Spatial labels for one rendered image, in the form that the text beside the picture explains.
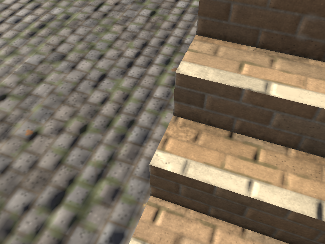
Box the stairs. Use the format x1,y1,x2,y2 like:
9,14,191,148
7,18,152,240
129,0,325,244

